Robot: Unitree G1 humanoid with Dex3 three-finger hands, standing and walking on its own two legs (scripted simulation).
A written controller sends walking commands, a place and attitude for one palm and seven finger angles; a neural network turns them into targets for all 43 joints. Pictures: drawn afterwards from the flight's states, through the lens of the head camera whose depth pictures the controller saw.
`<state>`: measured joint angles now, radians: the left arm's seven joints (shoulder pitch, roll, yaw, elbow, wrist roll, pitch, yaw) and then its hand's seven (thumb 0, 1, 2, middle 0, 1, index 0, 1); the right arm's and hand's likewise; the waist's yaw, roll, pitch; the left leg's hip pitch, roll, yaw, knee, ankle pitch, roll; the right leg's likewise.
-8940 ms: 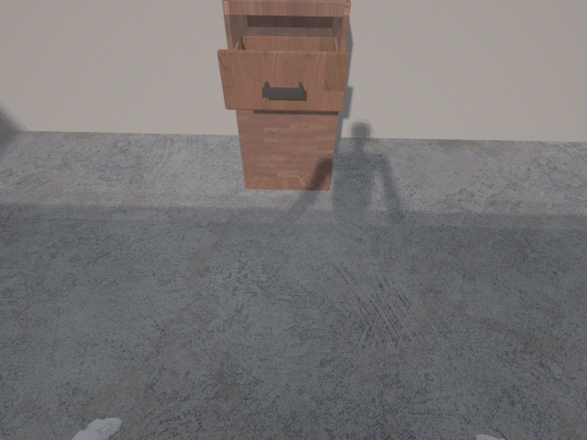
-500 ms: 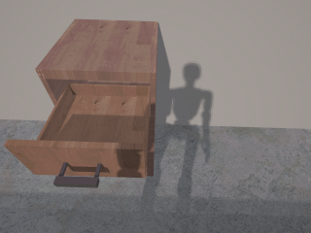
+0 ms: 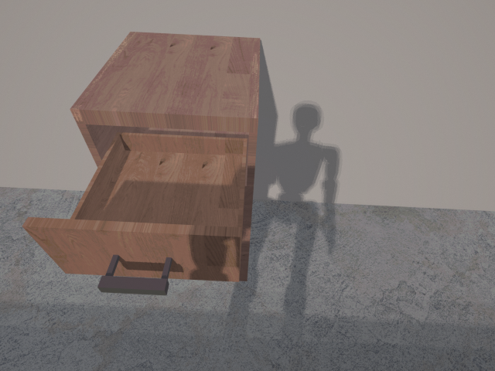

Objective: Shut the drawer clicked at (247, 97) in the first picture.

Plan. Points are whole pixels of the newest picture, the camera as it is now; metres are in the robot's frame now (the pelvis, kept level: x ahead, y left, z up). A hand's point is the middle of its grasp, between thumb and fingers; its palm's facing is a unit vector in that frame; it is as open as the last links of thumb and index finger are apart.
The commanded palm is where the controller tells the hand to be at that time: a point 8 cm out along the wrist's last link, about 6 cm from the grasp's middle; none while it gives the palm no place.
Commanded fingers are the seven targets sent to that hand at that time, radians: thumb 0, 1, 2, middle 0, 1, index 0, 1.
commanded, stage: look again from close up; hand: left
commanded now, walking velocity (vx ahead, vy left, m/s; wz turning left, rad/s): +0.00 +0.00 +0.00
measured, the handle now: (137, 273) +0.29 +0.23 -0.06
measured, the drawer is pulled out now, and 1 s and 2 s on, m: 0.29 0.26 0.26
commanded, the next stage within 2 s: raise the hand and make a fist in 0.20 s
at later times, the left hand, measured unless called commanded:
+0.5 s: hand (121, 350) +0.15 +0.20 -0.03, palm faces +0.23 -0.96 -0.19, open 6.9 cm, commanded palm +0.08 +0.23 -0.06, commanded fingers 0.00 0.90 0.90 -0.42 -0.54 -0.42 -0.54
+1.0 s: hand (150, 366) +0.14 +0.15 -0.02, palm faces -0.07 -1.00 -0.04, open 4.5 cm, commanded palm +0.10 +0.23 -0.02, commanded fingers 0.00 0.90 0.90 -0.92 -1.08 -0.92 -1.08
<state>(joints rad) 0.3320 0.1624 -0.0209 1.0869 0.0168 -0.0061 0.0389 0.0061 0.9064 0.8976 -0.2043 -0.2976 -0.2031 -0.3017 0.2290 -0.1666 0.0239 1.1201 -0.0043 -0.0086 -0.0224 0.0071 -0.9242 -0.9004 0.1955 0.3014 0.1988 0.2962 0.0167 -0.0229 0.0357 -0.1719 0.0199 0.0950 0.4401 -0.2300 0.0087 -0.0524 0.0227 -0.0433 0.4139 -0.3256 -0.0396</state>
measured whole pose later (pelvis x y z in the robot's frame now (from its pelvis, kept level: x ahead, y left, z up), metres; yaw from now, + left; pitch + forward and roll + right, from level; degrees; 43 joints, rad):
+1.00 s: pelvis -0.08 -0.01 -0.08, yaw +3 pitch +9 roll -2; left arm 0.34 0.22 0.04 -0.04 -0.22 -0.28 -0.25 0.02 0.90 0.90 -0.73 -0.87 -0.73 -0.88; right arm 0.21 -0.17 0.07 0.53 0.04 -0.19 -0.05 0.02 -0.90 -0.90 0.20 0.30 0.20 0.30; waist 0.01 0.06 -0.10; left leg -0.86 0.05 0.00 1.08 -0.38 0.01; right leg -0.71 0.02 -0.14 1.08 -0.53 -0.07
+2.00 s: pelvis -0.05 +0.01 -0.05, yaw +3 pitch +5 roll -2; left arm 0.64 0.20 0.04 -0.32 -0.22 -0.24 -0.17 0.02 0.90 0.90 -1.40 -1.60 -1.40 -1.60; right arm 0.26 -0.23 0.03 0.51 0.05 -0.19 -0.04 0.02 -0.90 -0.90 0.20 0.30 0.20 0.30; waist 0.00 0.06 -0.09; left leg -0.64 0.02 0.03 0.91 -0.36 0.03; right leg -0.49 0.01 -0.11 0.89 -0.49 -0.03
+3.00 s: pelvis -0.05 +0.01 -0.08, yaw +3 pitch +13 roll -2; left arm 0.40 0.20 0.11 -0.01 -0.24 -0.42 -0.22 0.02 0.90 0.90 -1.40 -1.60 -1.40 -1.60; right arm 0.21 -0.23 0.00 0.56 0.02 -0.19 -0.04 0.02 -0.90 -0.90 0.20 0.30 0.20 0.30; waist -0.01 0.04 -0.11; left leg -0.88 0.04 0.02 1.07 -0.42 0.03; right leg -0.73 0.01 -0.12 1.06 -0.56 -0.04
